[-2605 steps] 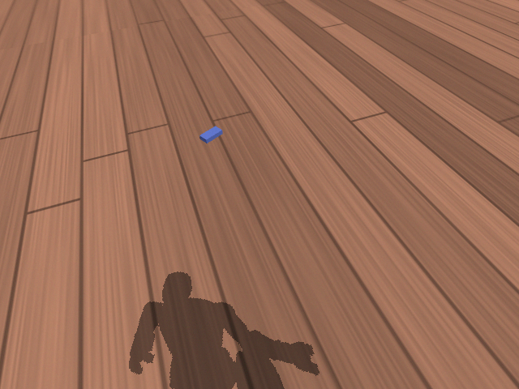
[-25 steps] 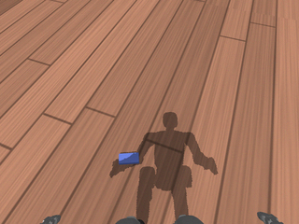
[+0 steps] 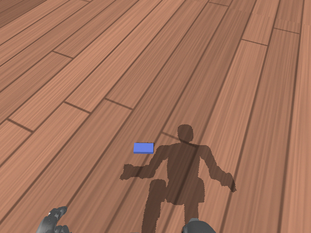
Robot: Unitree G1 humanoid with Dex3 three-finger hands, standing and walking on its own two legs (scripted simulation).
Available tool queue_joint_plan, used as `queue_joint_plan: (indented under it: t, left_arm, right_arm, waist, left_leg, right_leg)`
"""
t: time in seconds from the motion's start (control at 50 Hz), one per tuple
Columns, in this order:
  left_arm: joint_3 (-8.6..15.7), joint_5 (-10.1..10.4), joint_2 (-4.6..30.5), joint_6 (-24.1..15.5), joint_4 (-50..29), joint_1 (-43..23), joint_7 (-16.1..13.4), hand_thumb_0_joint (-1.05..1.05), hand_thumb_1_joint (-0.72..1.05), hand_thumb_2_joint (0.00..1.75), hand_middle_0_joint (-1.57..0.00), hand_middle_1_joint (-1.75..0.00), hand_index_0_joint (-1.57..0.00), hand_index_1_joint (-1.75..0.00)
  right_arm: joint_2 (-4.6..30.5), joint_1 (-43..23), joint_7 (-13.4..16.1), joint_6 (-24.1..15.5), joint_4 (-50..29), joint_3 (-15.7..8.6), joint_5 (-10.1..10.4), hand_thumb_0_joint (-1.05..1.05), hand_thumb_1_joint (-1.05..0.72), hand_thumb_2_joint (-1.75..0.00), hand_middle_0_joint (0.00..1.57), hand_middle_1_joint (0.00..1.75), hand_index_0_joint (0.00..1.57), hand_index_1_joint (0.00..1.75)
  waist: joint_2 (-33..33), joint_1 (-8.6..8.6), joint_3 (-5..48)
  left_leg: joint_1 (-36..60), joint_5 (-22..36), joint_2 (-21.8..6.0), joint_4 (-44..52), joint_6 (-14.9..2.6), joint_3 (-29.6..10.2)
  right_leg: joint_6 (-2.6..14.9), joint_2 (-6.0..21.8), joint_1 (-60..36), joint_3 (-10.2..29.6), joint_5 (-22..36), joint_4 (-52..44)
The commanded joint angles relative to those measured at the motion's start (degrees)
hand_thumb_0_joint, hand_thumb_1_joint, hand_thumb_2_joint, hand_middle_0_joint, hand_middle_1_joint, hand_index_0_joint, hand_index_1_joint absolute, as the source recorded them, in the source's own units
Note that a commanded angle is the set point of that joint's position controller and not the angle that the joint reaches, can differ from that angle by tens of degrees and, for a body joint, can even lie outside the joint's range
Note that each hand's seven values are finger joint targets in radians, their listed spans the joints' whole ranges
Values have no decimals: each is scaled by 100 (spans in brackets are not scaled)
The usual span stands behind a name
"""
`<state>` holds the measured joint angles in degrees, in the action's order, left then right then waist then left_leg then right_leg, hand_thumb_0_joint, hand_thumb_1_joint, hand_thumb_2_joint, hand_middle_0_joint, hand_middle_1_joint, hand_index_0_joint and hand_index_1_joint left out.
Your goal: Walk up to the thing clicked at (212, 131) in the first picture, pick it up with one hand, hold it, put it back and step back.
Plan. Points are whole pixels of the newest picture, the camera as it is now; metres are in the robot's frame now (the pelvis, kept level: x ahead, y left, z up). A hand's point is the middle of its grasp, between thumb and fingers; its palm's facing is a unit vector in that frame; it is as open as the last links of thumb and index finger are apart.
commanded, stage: step back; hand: left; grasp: from above
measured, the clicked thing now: (143, 148) +0.68 +0.13 -0.74
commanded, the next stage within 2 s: none
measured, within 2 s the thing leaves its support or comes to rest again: neither
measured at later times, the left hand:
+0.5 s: hand out of the picture -0.09 +0.23 -0.13, palm faces -0.08 -0.90 -0.42, open 7.4 cm
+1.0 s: hand out of the picture -0.24 +0.22 -0.15, palm faces -0.07 -0.92 -0.39, open 7.4 cm
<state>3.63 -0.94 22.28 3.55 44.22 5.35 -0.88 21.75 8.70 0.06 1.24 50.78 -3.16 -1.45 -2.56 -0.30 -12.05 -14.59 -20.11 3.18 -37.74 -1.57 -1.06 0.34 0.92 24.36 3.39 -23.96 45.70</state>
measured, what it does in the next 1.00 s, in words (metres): walks backwards: right foot, then left foot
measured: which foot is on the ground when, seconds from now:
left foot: down 0.00-0.38, up 0.40-0.66, down 0.68-1.00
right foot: up 0.00-0.32, down 0.34-0.70, up 0.72-1.00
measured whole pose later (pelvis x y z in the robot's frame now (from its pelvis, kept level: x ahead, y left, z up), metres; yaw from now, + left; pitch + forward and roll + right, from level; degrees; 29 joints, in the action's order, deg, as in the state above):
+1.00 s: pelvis -0.35 -0.05 +0.00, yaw -5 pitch -2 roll -1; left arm 4.0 -1.0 22.7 3.0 48.9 9.8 0.3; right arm 22.2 5.1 0.2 1.8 46.8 -2.4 -2.0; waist 0.0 -0.9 -8.7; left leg -25.1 -9.3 -3.7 -36.3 0.0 0.6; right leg 0.3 -0.8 13.9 2.6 -27.7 43.9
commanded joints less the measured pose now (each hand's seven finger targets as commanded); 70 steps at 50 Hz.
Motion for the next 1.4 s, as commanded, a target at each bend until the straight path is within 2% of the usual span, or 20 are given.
queue_joint_plan:
  t: [0.0, 0.26, 0.32, 0.36, 0.38, 0.44, 0.58, 0.64, 0.7, 0.76, 0.9, 0.98, 1.02, 1.04, 1.1, 1.16, 1.3, 1.32, 1.34, 1.38]
  left_arm:
    - [426, 35, 1049, -80, -336, 31, -156, 0, 90, 90, -20, -30, -20, -30]
    - [440, 1, 990, -155, 23, 978, 47, 0, 90, 90, -20, -30, -20, -30]
    - [523, -103, 1149, -197, 369, 1667, 86, 0, 90, 90, -20, -30, -20, -30]
    - [744, -170, 2226, -202, -70, 987, 73, 0, 90, 90, -20, -30, -20, -30]
    - [697, -153, 2132, -248, -235, 538, 30, 0, 90, 90, -20, -30, -20, -30]
    - [526, -177, 1437, -279, -359, -266, -53, 0, 90, 90, -20, -30, -20, -30]
    - [461, -119, 1360, -196, -390, 509, -150, 0, 90, 90, -20, -30, -20, -30]
    - [355, -18, 1273, -90, -484, 259, -89, 0, 90, 90, -20, -30, -20, -30]
    - [411, -12, 1227, -70, -533, -197, -152, 0, 90, 90, -20, -30, -20, -30]
    - [409, 88, 1091, -3, -202, 294, -106, 0, 90, 90, -20, -30, -20, -30]
    - [352, -17, 995, -144, -42, 505, 6, 0, 90, 90, -20, -30, -20, -30]
    - [426, -86, 1053, -301, 607, 1444, 47, 0, 90, 90, -20, -30, -20, -30]
    - [688, -207, 2129, -312, 312, 963, 10, 0, 90, 90, -20, -30, -20, -30]
    - [695, -203, 2293, -339, 143, 441, -28, 0, 90, 90, -20, -30, -20, -30]
    - [499, -197, 1550, -461, 124, -53, -57, 0, 90, 90, -20, -30, -20, -30]
    - [510, -212, 1537, -533, 214, 301, -2, 0, 90, 90, -20, -30, -20, -30]
    - [408, -129, 1534, -441, 397, 576, 82, 0, 90, 90, -20, -30, -20, -30]
    - [291, -133, 1204, -423, 399, 728, 85, 0, 90, 90, -20, -30, -20, -30]
    - [188, -40, 850, -443, 323, 548, 118, 0, 90, 90, -20, -30, -20, -30]
    - [371, -66, 1441, -476, 366, 17, 84, 0, 90, 90, -20, -30, -20, -30]
  right_arm:
    - [1642, -209, 130, -180, -530, -367, -35, 0, -90, -90, 20, 30, 20, 30]
    - [1617, -186, 165, -52, -824, -411, -51, 0, -90, -90, 20, 30, 20, 30]
    - [1471, -354, 128, 60, -890, -364, 46, 0, -90, -90, 20, 30, 20, 30]
    - [1064, -641, 232, 43, -1090, -302, 96, 0, -90, -90, 20, 30, 20, 30]
    - [1266, -609, 255, 51, -1012, -370, 88, 0, -90, -90, 20, 30, 20, 30]
    - [1178, 106, 216, -5, -642, -301, 155, 0, -90, -90, 20, 30, 20, 30]
    - [984, 122, 194, -94, -689, -224, 29, 0, -90, -90, 20, 30, 20, 30]
    - [1037, 690, 164, -130, -375, -299, 16, 0, -90, -90, 20, 30, 20, 30]
    - [2231, 190, 120, -129, -612, -530, -34, 0, -90, -90, 20, 30, 20, 30]
    - [1615, -300, 212, -157, -607, -312, -54, 0, -90, -90, 20, 30, 20, 30]
    - [1510, -6, 172, -30, -678, -355, -99, 0, -90, -90, 20, 30, 20, 30]
    - [1512, -158, 90, 123, -673, -338, -42, 0, -90, -90, 20, 30, 20, 30]
    - [912, -544, 160, 79, -945, -215, -3, 0, -90, -90, 20, 30, 20, 30]
    - [1253, -641, 189, 106, -869, -335, 4, 0, -90, -90, 20, 30, 20, 30]
    - [1190, -104, 134, 21, -470, -295, 53, 0, -90, -90, 20, 30, 20, 30]
    - [1243, 93, 46, -42, -327, -319, -23, 0, -90, -90, 20, 30, 20, 30]
    - [1041, 376, -76, -289, 77, -315, -56, 0, -90, -90, 20, 30, 20, 30]
    - [1168, 662, -41, -346, 200, -404, -84, 0, -90, -90, 20, 30, 20, 30]
    - [1677, 788, -16, -376, 197, -525, -115, 0, -90, -90, 20, 30, 20, 30]
    - [1966, 662, -40, -405, 115, -573, -63, 0, -90, -90, 20, 30, 20, 30]
  waist:
    - [727, 61, 1251]
    - [1489, 99, 1742]
    - [881, -213, 1660]
    - [-1431, -463, 1104]
    - [-1140, -273, 770]
    - [-653, 230, 889]
    - [-1013, -243, 1432]
    - [-498, 28, 1609]
    - [1523, 309, 1340]
    - [760, -167, 1305]
    - [1352, 138, 1528]
    - [1076, -196, 1794]
    - [-1058, -435, 1125]
    - [-863, -380, 603]
    - [-244, 90, 586]
    - [-500, -125, 821]
    - [-625, -36, 1028]
    - [-20, 73, 1304]
    - [1302, 174, 1264]
    - [676, 255, 485]
  left_leg:
    - [20, 3254, -2126, 1576, -1255, -1911]
    - [484, 2204, -1726, 1126, -1072, -1045]
    - [-885, 662, -1252, 534, -430, -733]
    - [-1717, -1474, 246, -2009, 210, -467]
    - [-1463, -1358, 10, -2833, 240, -949]
    - [-1227, -663, 364, -3224, 211, -764]
    - [-1146, -1008, -120, -493, 196, -125]
    - [194, 1025, -183, 1439, 39, 51]
    - [-569, 2497, -2798, 1926, -1771, -3218]
    - [-351, 2955, -1945, 1403, -1238, -1581]
    - [669, 1937, -1785, 1239, -1239, -1273]
    - [-460, 31, -1222, 608, -579, -636]
    - [-1941, -1338, 46, -1426, 149, -545]
    - [-1487, -1215, -220, -2370, 260, -1111]
    - [-1599, -298, 153, -2750, 208, -917]
    - [-1489, -328, -61, -2166, 346, -593]
    - [396, -181, -79, 1671, 70, 243]
    - [1353, -45, -319, 1831, -40, -358]
    - [1666, -1664, -1547, 2319, -613, -2695]
    - [316, -2451, -2289, 2645, -1397, -3285]
  right_leg:
    - [163, -711, 248, 1025, -956, 2663]
    - [-73, -206, -870, -199, -247, -487]
    - [267, -43, -1895, 44, 572, -1967]
    - [1620, 2291, -321, 2963, 389, -3010]
    - [1790, 2423, 306, 2970, 605, -3082]
    - [1141, 1227, -181, 908, 2398, -2101]
    - [1137, 1401, -2199, 948, 3958, -1321]
    - [662, 1028, -1458, 586, 3104, -623]
    - [46, -352, -166, 311, -1426, 1961]
    - [125, -576, 110, 851, -728, 3005]
    - [-132, -232, -186, -43, -687, 306]
    - [235, -273, -1876, -367, 318, -2264]
    - [1363, 2127, -561, 2883, -1207, -3123]
    - [1713, 2519, 679, 3348, -1856, -3474]
    - [974, 1246, -136, 1291, 92, -2520]
    - [946, 1100, -750, 1200, -1109, -2582]
    - [809, 1093, -863, 740, -444, -1996]
    - [579, 846, -285, 390, 31, -1155]
    - [119, 18, 995, -352, -438, 8]
    - [149, 232, 956, 55, -687, 966]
